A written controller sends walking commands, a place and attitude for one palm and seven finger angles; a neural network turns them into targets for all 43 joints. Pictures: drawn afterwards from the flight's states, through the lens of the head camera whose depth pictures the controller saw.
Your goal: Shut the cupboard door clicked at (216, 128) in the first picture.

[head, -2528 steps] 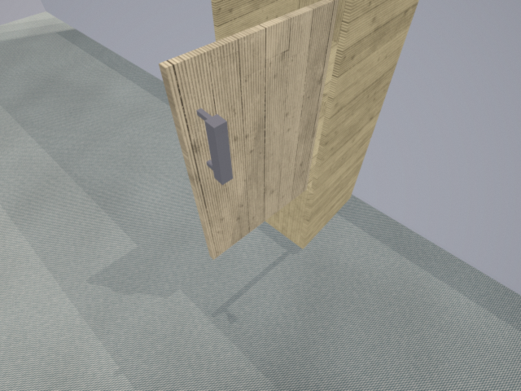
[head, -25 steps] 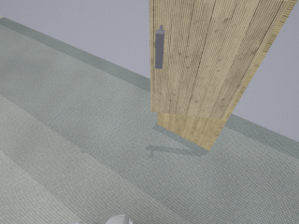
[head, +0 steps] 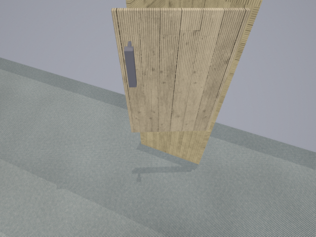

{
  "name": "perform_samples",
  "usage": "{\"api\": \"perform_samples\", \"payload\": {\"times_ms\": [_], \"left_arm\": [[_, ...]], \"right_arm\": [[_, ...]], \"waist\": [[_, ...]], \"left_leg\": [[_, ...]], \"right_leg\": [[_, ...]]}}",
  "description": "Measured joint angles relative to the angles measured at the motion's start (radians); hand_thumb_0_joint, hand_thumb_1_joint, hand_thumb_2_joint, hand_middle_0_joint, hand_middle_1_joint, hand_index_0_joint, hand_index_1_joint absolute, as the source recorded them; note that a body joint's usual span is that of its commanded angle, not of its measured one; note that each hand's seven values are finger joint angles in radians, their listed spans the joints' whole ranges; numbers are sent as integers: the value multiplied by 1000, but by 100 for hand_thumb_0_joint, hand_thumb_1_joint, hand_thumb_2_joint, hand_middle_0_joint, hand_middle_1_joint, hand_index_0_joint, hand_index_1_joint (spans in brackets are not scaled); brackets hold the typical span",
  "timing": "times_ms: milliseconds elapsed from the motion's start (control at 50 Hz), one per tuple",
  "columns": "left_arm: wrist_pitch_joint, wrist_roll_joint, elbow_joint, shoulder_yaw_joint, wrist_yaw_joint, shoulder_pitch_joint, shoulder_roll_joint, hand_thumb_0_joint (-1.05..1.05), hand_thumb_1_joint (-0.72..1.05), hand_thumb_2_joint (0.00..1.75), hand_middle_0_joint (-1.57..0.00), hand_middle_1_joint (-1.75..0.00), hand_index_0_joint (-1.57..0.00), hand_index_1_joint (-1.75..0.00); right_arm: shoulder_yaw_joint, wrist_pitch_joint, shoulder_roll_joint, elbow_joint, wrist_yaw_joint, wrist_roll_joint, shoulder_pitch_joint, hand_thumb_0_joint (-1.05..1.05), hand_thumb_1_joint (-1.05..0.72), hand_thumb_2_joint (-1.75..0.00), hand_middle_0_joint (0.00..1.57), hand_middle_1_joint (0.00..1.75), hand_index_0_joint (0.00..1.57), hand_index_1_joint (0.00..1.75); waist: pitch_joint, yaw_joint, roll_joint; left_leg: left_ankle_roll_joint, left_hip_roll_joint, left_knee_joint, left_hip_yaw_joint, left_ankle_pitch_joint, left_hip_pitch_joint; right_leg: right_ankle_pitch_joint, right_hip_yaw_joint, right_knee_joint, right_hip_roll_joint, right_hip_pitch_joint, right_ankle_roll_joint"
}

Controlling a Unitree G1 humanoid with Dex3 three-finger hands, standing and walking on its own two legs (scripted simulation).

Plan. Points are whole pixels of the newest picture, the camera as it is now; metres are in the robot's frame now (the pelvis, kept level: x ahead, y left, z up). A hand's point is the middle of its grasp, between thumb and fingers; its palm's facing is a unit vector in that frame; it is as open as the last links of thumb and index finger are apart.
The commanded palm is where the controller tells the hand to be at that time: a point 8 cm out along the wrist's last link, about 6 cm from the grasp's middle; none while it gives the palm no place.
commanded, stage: take the last steps up to it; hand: left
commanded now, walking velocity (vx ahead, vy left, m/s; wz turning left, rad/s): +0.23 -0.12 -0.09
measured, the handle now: (131, 64) +0.62 +0.11 +0.09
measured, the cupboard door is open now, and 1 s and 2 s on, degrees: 24 24 24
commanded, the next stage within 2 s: come to a stop and stand still in 0.26 s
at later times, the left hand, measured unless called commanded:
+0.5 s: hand (111, 224) +0.19 +0.15 -0.17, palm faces +0.00 -0.99 -0.16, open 7.4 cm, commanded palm none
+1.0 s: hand (109, 212) +0.22 +0.16 -0.18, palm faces +0.05 -0.97 -0.25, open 7.4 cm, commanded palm none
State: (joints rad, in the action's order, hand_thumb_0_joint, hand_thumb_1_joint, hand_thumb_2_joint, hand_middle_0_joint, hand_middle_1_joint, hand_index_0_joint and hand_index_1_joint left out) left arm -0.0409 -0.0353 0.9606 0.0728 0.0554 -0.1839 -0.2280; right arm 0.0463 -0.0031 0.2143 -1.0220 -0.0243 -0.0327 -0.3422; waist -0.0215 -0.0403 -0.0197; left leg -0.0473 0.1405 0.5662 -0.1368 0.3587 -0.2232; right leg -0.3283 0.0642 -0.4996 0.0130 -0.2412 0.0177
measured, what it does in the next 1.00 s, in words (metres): walks ahead: left foot, then right foot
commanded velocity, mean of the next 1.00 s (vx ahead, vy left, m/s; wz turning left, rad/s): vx -0.04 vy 0.01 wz -0.02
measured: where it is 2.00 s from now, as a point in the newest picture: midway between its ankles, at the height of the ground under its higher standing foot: outside the picture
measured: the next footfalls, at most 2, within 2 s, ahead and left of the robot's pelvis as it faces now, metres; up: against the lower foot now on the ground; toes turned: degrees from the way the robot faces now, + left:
left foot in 0.30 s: +0.19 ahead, +0.09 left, +0.00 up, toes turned +7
right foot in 0.60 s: +0.21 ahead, -0.15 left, +0.00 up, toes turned -2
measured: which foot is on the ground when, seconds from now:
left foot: down 0.00-0.00, up 0.02-0.28, down 0.30-0.62, up 0.64-0.92, down 0.94-1.00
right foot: down 0.00-0.30, up 0.32-0.58, down 0.60-1.00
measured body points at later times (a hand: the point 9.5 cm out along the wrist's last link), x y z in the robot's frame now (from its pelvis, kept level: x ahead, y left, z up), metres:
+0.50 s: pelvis +0.14 -0.03 +0.01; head +0.18 -0.01 +0.46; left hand +0.19 +0.20 -0.16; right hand +0.16 -0.27 -0.14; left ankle +0.15 +0.08 -0.73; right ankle +0.12 -0.17 -0.68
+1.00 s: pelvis +0.15 -0.04 -0.01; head +0.17 -0.03 +0.44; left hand +0.22 +0.21 -0.16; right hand +0.25 -0.29 -0.14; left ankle +0.14 +0.06 -0.73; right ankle +0.19 -0.19 -0.73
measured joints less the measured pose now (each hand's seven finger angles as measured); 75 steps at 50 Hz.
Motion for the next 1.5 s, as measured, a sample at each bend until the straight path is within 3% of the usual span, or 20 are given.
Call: {"api": "perform_samples", "payload": {"times_ms": [60,120,180,260,300,360,420,540,600,640,700,740,780,860,940,1000,1060,1140,1220,1500], "left_arm": [[25,2,9,-4,-21,0,24,0,91,90,-20,-30,-19,-29],[38,2,19,-10,-40,-36,39,0,91,90,-20,-30,-19,-29],[44,0,48,-19,-46,-66,44,0,91,90,-20,-30,-19,-29],[40,3,86,-24,-45,-93,46,0,91,90,-20,-30,-20,-29],[35,11,97,-23,-45,-113,47,0,91,90,-20,-30,-20,-30],[14,9,112,-22,-43,-114,34,0,91,90,-20,-30,-20,-29],[0,4,104,-14,-38,-77,28,0,91,90,-20,-30,-19,-29],[6,12,39,-18,-53,9,40,0,91,90,-20,-30,-19,-29],[21,6,16,-21,-58,14,30,0,91,90,-20,-30,-19,-29],[29,0,18,-23,-65,21,35,0,91,90,-20,-30,-19,-29],[29,-2,23,-32,-74,41,61,0,91,90,-20,-30,-19,-29],[25,-1,20,-34,-80,51,72,0,91,90,-20,-30,-20,-29],[21,-1,14,-32,-85,55,77,0,91,89,-20,-30,-20,-30],[17,-5,0,-26,-88,52,63,0,91,89,-21,-30,-20,-30],[16,6,-2,-33,-105,20,41,0,91,89,-21,-30,-20,-30],[-3,12,-4,-42,-111,-11,24,0,91,89,-21,-30,-20,-30],[-20,12,-7,-48,-101,-41,19,0,91,89,-20,-30,-20,-30],[4,9,-14,-57,-91,-81,19,0,91,90,-20,-30,-20,-29],[11,8,-4,-76,-83,-117,39,0,91,90,-20,-30,-19,-29],[26,11,49,-83,-82,-102,67,0,91,90,-20,-30,-20,-29]], "right_arm": [[11,-30,31,-37,0,8,1,1,-90,-90,20,30,20,30],[14,-32,40,-39,5,6,23,1,-90,-90,20,30,20,30],[13,-16,32,-7,11,5,55,1,-90,-90,20,30,20,30],[-1,12,5,32,12,6,100,1,-91,-90,20,30,19,30],[-11,36,-3,45,10,1,112,1,-90,-90,20,30,20,30],[-29,53,-35,52,-2,-7,127,1,-90,-90,20,30,20,30],[-38,52,-58,52,-14,-5,107,1,-90,-90,20,30,20,30],[-33,9,-60,-4,-19,6,92,1,-91,-90,20,30,20,30],[-15,-14,-62,-17,-9,15,85,1,-91,-90,20,30,20,30],[1,-31,-49,-16,-2,22,92,1,-91,-90,20,30,20,30],[19,-54,-15,-7,-8,28,130,1,-91,-90,20,30,20,30],[23,-58,2,2,-8,29,154,1,-91,-90,20,30,20,30],[24,-59,13,14,-4,29,173,1,-91,-90,20,30,20,30],[19,-53,15,40,5,28,202,1,-91,-90,20,30,19,30],[10,-26,17,87,12,30,189,1,-91,-90,20,30,20,30],[8,-19,4,130,7,14,164,1,-91,-90,20,30,19,30],[-7,-20,-11,164,5,6,153,1,-90,-90,20,30,19,30],[-28,-22,-30,174,12,15,157,1,-90,-90,20,30,20,30],[-34,-17,-42,156,19,19,134,1,-90,-90,20,30,20,30],[-32,4,-3,1,6,17,15,0,-91,-90,20,30,20,30]], "waist": [[-2,9,-31],[3,18,-17],[-2,14,5],[-20,21,30],[-23,28,34],[-27,30,71],[-34,27,73],[-65,32,26],[-65,32,31],[-62,30,19],[-83,27,-10],[-93,30,-12],[-95,35,-6],[-85,50,23],[-49,45,25],[-25,54,38],[-8,61,21],[1,75,2],[12,57,-31],[-2,41,-2]], "left_leg": [[16,-9,274,70,155,-103],[17,-37,443,70,125,-203],[12,-46,397,45,65,-251],[17,-56,167,18,-27,-219],[40,-60,41,17,-127,-167],[81,-59,92,-14,-71,-148],[64,-58,27,-16,-74,-92],[39,-40,-65,16,-97,-17],[10,-40,-11,17,-51,-15],[9,-43,85,39,36,-49],[12,-98,335,104,191,-130],[5,-133,461,119,198,-174],[-1,-152,495,120,184,-194],[-6,-155,362,114,142,-170],[9,-118,23,91,-55,-50],[72,-136,68,63,-11,-41],[91,-144,72,39,1,-29],[97,-163,78,7,-6,-41],[103,-170,20,4,-44,-30],[110,-177,-132,2,-128,17]], "right_leg": [[20,18,-22,-24,15,13],[15,14,37,-29,67,22],[21,12,92,-32,114,19],[-20,9,89,-45,157,12],[-82,1,-9,-53,139,11],[-186,-36,-405,-47,-9,19],[-124,-32,-590,-20,-135,-1],[-8,-30,-270,31,-157,-35],[165,-35,-89,45,-101,-31],[78,-31,-104,45,-95,-37],[47,-28,-113,45,-93,-34],[66,-31,-87,51,-84,-32],[85,-31,-56,59,-75,-32],[113,-29,-17,73,-72,-41],[94,-17,-69,70,-98,-65],[-24,-39,-181,80,-117,-39],[-101,-59,-292,47,-132,-17],[27,-75,-181,28,-95,-12],[41,-79,-142,31,-91,-29],[124,-81,3,30,-48,-35]]}}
